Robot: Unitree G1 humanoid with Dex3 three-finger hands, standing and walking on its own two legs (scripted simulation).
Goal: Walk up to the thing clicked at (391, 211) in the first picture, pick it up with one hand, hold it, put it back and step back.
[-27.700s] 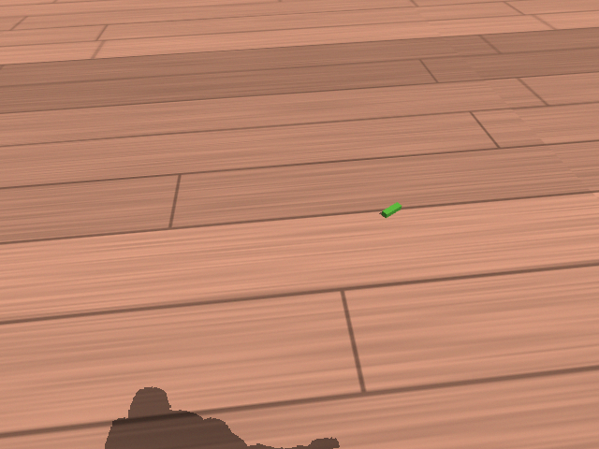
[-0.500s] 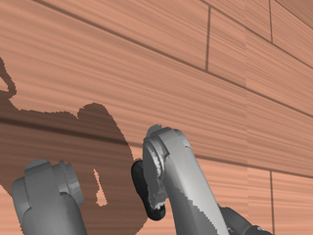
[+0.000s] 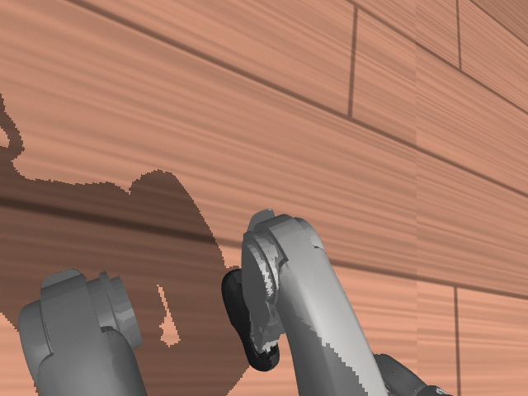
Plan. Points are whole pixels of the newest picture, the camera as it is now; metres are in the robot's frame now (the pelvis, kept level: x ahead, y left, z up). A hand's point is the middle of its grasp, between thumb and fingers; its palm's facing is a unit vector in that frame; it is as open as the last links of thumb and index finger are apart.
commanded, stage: withdraw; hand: left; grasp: from above
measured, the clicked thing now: out of the picture +0.43 +0.32 -0.29
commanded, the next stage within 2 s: home in 0.72 s
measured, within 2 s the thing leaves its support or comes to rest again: neither
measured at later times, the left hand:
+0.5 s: hand out of the picture +0.41 +0.33 -0.06, palm faces -0.47 -0.12 -0.87, open 12.5 cm
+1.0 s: hand out of the picture +0.43 +0.34 -0.15, palm faces -0.33 -0.12 -0.94, open 11.8 cm
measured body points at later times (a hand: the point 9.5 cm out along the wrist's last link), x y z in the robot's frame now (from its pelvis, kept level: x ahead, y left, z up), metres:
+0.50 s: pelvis -0.01 -0.01 +0.07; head +0.20 +0.07 +0.46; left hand +0.43 +0.34 -0.01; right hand +0.12 -0.27 -0.05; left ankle +0.05 +0.12 -0.26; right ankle +0.12 -0.13 -0.26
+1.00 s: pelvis +0.00 -0.01 +0.02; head +0.23 +0.10 +0.39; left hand +0.45 +0.34 -0.09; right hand +0.07 -0.28 -0.07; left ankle +0.05 +0.12 -0.26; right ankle +0.12 -0.13 -0.26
